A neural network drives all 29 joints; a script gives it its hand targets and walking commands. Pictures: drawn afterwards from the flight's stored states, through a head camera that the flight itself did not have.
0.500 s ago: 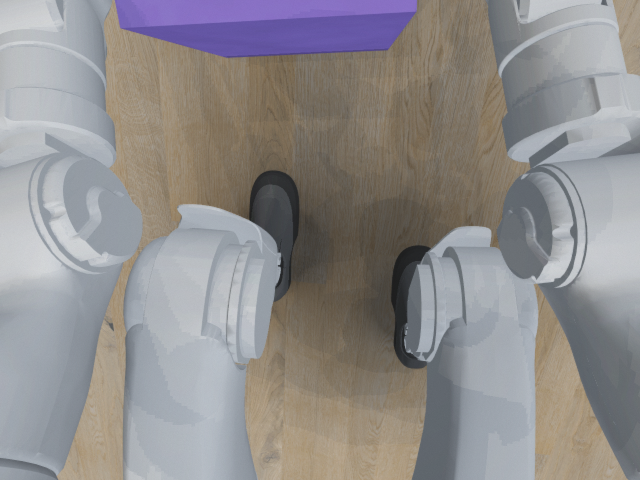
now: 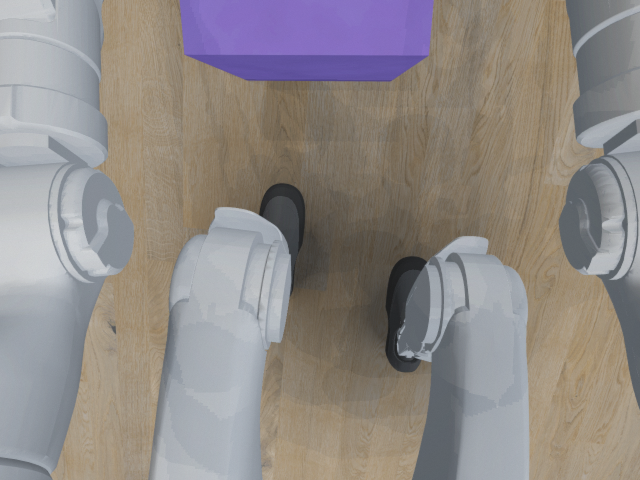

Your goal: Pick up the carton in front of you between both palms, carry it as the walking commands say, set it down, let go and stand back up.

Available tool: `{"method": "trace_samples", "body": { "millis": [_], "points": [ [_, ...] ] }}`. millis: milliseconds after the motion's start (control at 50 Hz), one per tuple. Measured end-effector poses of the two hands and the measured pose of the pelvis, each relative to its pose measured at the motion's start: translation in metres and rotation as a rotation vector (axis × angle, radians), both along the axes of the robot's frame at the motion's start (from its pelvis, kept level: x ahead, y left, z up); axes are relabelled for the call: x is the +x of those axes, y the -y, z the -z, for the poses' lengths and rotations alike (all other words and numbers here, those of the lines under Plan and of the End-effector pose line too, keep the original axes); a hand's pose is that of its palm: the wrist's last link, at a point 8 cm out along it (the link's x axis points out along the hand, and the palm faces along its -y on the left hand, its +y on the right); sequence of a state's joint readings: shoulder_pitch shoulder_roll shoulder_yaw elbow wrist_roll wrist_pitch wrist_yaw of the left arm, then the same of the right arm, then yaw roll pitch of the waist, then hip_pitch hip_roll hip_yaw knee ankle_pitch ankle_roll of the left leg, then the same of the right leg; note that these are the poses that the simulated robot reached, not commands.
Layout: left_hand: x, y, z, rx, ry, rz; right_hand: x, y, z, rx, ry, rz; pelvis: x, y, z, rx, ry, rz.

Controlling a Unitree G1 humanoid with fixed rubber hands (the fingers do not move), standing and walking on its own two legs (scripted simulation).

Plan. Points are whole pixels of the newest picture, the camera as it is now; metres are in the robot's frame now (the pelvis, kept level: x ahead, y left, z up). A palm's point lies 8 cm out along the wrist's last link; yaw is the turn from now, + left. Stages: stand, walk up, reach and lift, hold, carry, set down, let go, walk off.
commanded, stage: set down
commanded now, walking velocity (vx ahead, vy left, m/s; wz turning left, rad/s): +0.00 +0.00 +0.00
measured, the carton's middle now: out of the picture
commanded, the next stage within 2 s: let go in 0.78 s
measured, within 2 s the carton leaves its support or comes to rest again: neither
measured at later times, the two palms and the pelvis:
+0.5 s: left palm out of the picture +0.54 +0.30 +0.02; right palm out of the picture +0.63 -0.08 +0.02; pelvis +0.03 +0.01 +0.12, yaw +0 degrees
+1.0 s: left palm out of the picture +0.51 +0.30 +0.14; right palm out of the picture +0.58 -0.10 +0.15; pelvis +0.05 +0.02 +0.25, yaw -1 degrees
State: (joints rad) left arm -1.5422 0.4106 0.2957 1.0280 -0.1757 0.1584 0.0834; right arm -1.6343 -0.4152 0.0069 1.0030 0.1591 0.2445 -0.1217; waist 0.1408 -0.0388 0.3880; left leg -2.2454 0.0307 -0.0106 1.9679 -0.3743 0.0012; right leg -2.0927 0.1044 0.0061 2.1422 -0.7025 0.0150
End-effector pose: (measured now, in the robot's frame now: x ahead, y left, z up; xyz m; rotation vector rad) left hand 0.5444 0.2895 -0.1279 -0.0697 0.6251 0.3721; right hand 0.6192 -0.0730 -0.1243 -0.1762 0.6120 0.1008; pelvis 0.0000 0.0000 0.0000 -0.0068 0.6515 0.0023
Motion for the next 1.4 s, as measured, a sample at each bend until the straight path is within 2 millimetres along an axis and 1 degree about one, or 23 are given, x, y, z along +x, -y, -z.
{"method": "trace_samples", "body": {
  "millis": [80,140,260,420,540,740,860,940,1000,1100,1160,1280,1400],
  "points": [
    [-0.003,0.000,-0.030,0.000,-0.017,0.004,0.003,0.001,-0.034,0.004,-0.023,0.018,0.003,0.001,-0.019,-0.011,-0.042,-0.008],
    [-0.003,0.002,-0.048,0.004,-0.020,0.009,0.005,0.003,-0.054,0.006,-0.029,0.026,0.006,0.001,-0.033,-0.019,-0.076,-0.009],
    [-0.001,0.002,-0.079,0.016,-0.014,0.013,0.007,0.009,-0.083,0.007,-0.018,0.035,0.013,-0.001,-0.059,-0.025,-0.131,-0.007],
    [-0.002,-0.008,-0.122,0.028,-0.008,0.011,0.008,0.011,-0.120,0.006,-0.004,0.029,0.023,-0.004,-0.097,-0.021,-0.179,-0.010],
    [-0.005,-0.012,-0.161,0.022,-0.007,0.015,0.008,0.011,-0.159,0.007,-0.009,0.023,0.029,-0.006,-0.132,-0.022,-0.195,-0.017],
    [-0.007,-0.011,-0.225,0.016,-0.001,0.018,0.007,0.015,-0.227,0.014,-0.012,0.017,0.036,-0.009,-0.189,-0.029,-0.189,-0.020],
    [-0.012,-0.010,-0.252,0.027,-0.013,0.037,0.001,0.017,-0.255,0.007,-0.022,0.018,0.040,-0.011,-0.218,-0.031,-0.171,-0.020],
    [-0.023,-0.008,-0.262,0.048,-0.044,0.091,-0.014,0.021,-0.267,-0.022,-0.032,0.040,0.046,-0.013,-0.238,-0.037,-0.149,-0.022],
    [-0.038,-0.006,-0.271,0.072,-0.082,0.153,-0.037,0.027,-0.275,-0.052,-0.044,0.068,0.052,-0.016,-0.254,-0.040,-0.123,-0.023],
    [-0.074,-0.009,-0.291,0.101,-0.142,0.241,-0.083,0.036,-0.292,-0.082,-0.070,0.112,0.064,-0.023,-0.280,-0.041,-0.052,-0.024],
    [-0.096,-0.012,-0.307,0.106,-0.164,0.270,-0.107,0.041,-0.306,-0.083,-0.082,0.123,0.071,-0.027,-0.294,-0.039,0.002,-0.027],
    [-0.136,-0.016,-0.338,0.096,-0.171,0.280,-0.138,0.048,-0.335,-0.084,-0.089,0.105,0.084,-0.032,-0.315,-0.030,0.105,-0.040],
    [-0.179,-0.008,-0.363,0.084,-0.173,0.272,-0.169,0.060,-0.361,-0.090,-0.101,0.080,0.099,-0.032,-0.331,-0.017,0.212,-0.053]
  ]
}}
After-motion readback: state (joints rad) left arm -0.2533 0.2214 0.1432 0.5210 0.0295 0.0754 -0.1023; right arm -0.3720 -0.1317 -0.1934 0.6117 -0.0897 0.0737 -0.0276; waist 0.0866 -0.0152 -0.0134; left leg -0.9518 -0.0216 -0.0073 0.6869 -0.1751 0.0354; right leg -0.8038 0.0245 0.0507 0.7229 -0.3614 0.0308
